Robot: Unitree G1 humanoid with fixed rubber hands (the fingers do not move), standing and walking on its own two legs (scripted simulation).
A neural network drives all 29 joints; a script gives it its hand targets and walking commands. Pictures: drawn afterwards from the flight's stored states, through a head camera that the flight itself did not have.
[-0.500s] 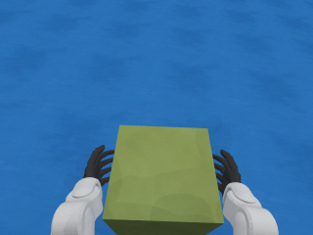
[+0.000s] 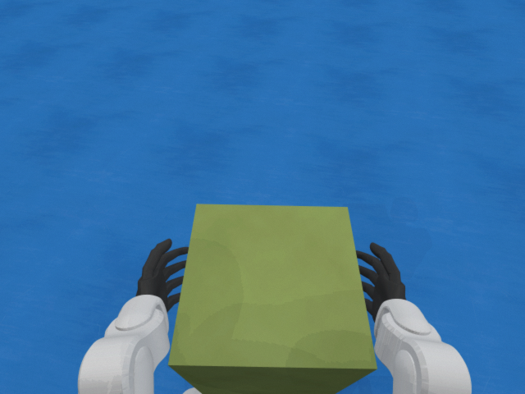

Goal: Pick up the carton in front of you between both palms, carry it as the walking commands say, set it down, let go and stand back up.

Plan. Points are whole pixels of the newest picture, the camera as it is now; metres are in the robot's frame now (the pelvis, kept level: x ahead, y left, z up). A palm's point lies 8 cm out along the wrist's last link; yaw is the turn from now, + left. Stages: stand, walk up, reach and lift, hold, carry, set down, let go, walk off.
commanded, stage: carry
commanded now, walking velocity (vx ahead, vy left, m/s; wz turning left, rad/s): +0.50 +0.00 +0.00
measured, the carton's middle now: (269, 307) +0.25 +0.01 +0.00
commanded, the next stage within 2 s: none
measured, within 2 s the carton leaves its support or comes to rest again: neither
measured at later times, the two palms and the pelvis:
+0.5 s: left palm (187, 140) +0.57 +0.18 +0.06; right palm (335, 147) +0.54 -0.12 +0.07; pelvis +0.32 +0.05 +0.00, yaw -3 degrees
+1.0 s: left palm (207, 96) +0.71 +0.16 +0.07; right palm (338, 97) +0.71 -0.14 +0.07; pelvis +0.48 +0.01 -0.02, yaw +0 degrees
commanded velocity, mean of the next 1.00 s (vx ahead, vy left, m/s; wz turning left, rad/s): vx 0.12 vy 0.00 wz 0.00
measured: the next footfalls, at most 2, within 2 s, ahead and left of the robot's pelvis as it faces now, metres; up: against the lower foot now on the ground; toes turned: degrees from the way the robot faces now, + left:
left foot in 0.28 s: +0.39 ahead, +0.13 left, +0.00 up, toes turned +2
right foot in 0.68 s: +0.52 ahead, -0.10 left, +0.00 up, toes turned +7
